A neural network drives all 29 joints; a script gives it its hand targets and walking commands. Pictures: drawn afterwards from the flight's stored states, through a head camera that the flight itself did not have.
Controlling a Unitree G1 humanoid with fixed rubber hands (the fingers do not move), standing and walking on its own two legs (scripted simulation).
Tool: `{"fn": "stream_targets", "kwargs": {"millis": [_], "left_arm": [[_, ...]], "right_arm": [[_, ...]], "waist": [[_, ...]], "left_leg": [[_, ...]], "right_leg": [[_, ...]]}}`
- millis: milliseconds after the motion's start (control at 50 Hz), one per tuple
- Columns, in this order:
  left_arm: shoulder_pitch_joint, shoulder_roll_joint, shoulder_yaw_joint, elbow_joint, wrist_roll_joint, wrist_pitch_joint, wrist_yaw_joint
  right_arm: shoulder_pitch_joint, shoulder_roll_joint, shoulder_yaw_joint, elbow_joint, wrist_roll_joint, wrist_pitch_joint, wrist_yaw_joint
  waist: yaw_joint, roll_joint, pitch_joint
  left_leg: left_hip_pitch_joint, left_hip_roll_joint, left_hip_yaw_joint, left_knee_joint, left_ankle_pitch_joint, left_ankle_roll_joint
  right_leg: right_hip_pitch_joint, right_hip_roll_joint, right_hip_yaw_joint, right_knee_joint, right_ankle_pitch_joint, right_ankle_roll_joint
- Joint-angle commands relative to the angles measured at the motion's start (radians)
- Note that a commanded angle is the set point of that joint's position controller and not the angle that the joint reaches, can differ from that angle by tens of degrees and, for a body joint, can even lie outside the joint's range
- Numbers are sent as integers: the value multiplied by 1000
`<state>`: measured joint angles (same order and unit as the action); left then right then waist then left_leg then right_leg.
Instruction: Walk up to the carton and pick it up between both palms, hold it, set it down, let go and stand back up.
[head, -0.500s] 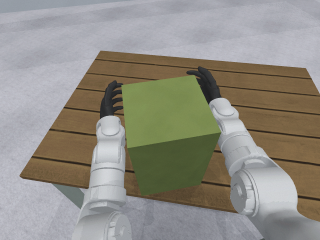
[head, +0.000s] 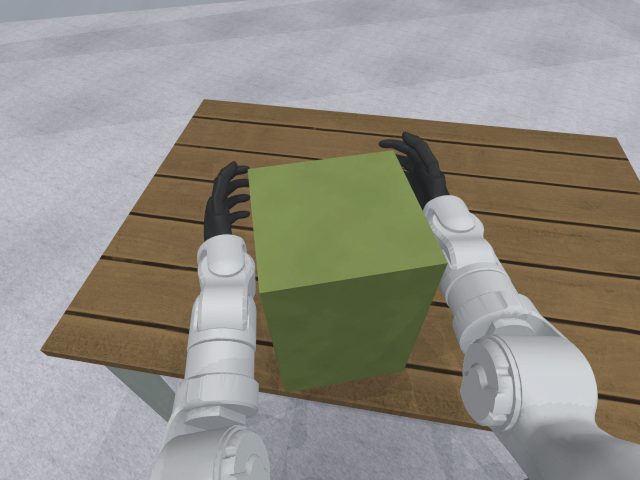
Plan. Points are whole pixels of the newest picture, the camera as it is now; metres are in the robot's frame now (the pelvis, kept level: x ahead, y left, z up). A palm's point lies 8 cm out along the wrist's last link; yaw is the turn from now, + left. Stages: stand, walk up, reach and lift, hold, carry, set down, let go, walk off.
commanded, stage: set down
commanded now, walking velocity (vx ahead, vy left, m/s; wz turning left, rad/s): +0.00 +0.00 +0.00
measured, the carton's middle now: (334, 281) +0.37 +0.03 +0.06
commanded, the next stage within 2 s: none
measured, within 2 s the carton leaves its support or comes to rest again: neither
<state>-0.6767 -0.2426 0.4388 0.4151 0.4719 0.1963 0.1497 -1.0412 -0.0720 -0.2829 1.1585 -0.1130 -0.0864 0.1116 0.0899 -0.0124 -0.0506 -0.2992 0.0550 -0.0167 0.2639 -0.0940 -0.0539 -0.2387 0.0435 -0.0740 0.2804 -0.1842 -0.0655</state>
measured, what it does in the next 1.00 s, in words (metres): stands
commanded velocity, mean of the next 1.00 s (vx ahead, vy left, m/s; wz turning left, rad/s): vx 0.00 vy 0.00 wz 0.00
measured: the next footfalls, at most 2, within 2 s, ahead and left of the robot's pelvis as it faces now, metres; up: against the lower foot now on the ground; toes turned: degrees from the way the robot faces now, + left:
none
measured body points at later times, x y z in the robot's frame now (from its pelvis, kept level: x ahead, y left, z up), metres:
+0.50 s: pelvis -0.01 +0.01 +0.00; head +0.06 +0.01 +0.44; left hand +0.39 +0.18 +0.09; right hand +0.48 -0.10 +0.10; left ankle +0.01 +0.16 -0.75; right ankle -0.03 -0.07 -0.75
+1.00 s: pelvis -0.04 +0.01 +0.00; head +0.00 +0.00 +0.44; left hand +0.33 +0.17 +0.07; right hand +0.42 -0.17 +0.10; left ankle +0.01 +0.16 -0.75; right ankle -0.03 -0.07 -0.75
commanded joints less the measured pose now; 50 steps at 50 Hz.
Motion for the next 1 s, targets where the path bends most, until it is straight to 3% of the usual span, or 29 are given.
{"fn": "stream_targets", "kwargs": {"millis": [0,20,80,100,120,180,200,220,280,340,380,440,460,500,520,540,560,580,620,640,700,720,780,820,840,880,920,940,980], "left_arm": [[-303,-126,-95,54,-71,-71,12],[-317,-83,-105,47,-83,-75,33],[-362,-102,-181,36,-155,-49,81],[-346,-75,-179,56,-170,-42,92],[-360,-33,-189,44,-184,-43,110],[-366,-29,-229,12,-214,-25,133],[-350,-58,-274,33,-215,-16,140],[-368,-33,-271,15,-224,-14,146],[-389,0,-275,38,-242,-13,155],[-353,66,-240,26,-243,-6,163],[-375,30,-282,7,-273,-20,160],[-315,71,-267,-18,-283,-16,160],[-294,58,-296,-51,-278,-20,167],[-311,58,-309,-18,-291,-5,163],[-254,43,-329,-39,-297,2,157],[-275,67,-301,-61,-295,0,160],[-218,50,-324,-108,-297,9,161],[-227,62,-311,-136,-308,11,161],[-165,52,-330,-162,-302,13,161],[-187,73,-306,-154,-297,22,158],[-173,74,-323,-198,-324,12,153],[-88,42,-354,-279,-321,22,152],[-158,87,-328,-273,-329,10,155],[-129,87,-356,-314,-346,-1,155],[-183,92,-354,-285,-355,-10,154],[-132,91,-364,-308,-350,-13,157],[-167,134,-333,-325,-374,-26,161],[-238,153,-322,-210,-371,-19,155],[-183,152,-327,-238,-368,-11,164]], "right_arm": [[-287,71,39,-92,-47,-70,-57],[-308,18,63,-95,-6,-71,-73],[-356,3,151,-72,119,-36,-102],[-370,-23,197,-77,163,-23,-101],[-368,-110,183,-71,178,-28,-107],[-365,-144,225,-15,244,-5,-112],[-366,-164,211,5,252,-9,-115],[-383,-177,238,-30,279,-10,-116],[-410,-219,260,-45,301,-1,-114],[-413,-277,301,-77,340,5,-124],[-434,-264,326,-114,367,-4,-112],[-390,-294,357,-116,395,-1,-112],[-371,-330,335,-142,393,-14,-111],[-379,-326,338,-103,401,-2,-113],[-342,-343,337,-124,404,-6,-104],[-359,-352,343,-164,404,-6,-109],[-313,-382,349,-156,411,-5,-101],[-327,-369,372,-180,431,-7,-97],[-271,-393,370,-158,433,-7,-86],[-286,-404,378,-188,440,-6,-87],[-278,-412,402,-235,469,-21,-68],[-179,-444,392,-204,479,-27,-55],[-242,-438,438,-280,524,-27,-41],[-205,-468,414,-298,508,-29,-35],[-237,-458,418,-302,511,-28,-29],[-184,-473,414,-312,507,-28,-23],[-233,-459,453,-414,531,-27,-23],[-284,-449,436,-312,500,-1,-18],[-214,-461,441,-316,503,11,-17]], "waist": [[61,-85,-467],[79,-55,-461],[74,-20,-478],[104,-26,-486],[97,11,-544],[86,28,-512],[68,78,-524],[91,67,-561],[95,58,-611],[136,44,-630],[121,66,-652],[123,26,-702],[103,68,-753],[100,50,-733],[74,57,-727],[98,43,-734],[77,48,-755],[105,44,-725],[85,46,-731],[91,34,-730],[98,11,-726],[62,40,-741],[98,29,-725],[81,-4,-736],[86,5,-703],[77,7,-696],[125,-55,-735],[110,-67,-615],[100,-76,-610]], "left_leg": [[111,-53,134,56,371,48],[114,-47,131,66,386,42],[143,-37,111,96,393,31],[146,-35,108,109,406,31],[165,-38,108,135,471,13],[250,-25,94,157,506,-3],[273,-19,77,169,531,-21],[281,-16,80,181,535,-23],[285,-13,77,195,558,-28],[244,-20,93,203,585,-30],[252,-18,80,212,559,-26],[237,-18,80,218,606,-28],[307,-7,59,227,645,-42],[259,-10,74,233,617,-41],[278,-11,64,230,639,-38],[268,-11,63,227,634,-38],[306,-2,50,236,706,-41],[257,-11,64,234,687,-37],[262,-10,43,222,685,-36],[279,-11,52,222,659,-34],[268,-11,50,226,662,-36],[328,-5,32,221,697,-39],[319,-13,42,223,621,-23],[311,-13,34,208,576,-18],[265,-21,42,194,487,-13],[296,-23,37,183,471,-6],[240,-26,55,177,398,17],[178,-34,71,152,275,32],[165,-35,72,139,230,45]], "right_leg": [[223,-3,16,85,571,108],[213,4,27,86,565,99],[120,26,34,68,496,78],[125,30,44,68,502,73],[100,41,37,72,501,62],[27,60,40,36,434,38],[-35,62,31,15,382,18],[-44,67,32,-5,352,10],[-64,74,33,5,366,2],[-15,75,57,0,414,-6],[-40,71,50,16,398,2],[20,76,59,33,478,1],[-26,84,36,38,454,-5],[-19,82,43,5,430,-21],[4,84,42,11,480,-17],[10,84,44,28,468,-12],[12,89,36,44,536,-13],[46,83,56,37,531,-13],[81,87,54,47,558,-18],[69,84,53,54,552,-4],[84,98,54,46,537,-20],[75,99,44,55,559,-15],[56,96,47,54,494,-10],[81,91,52,68,524,-4],[54,86,56,58,444,-1],[55,86,55,74,441,6],[89,70,71,85,399,22],[40,58,81,72,259,30],[91,51,92,78,241,30]]}}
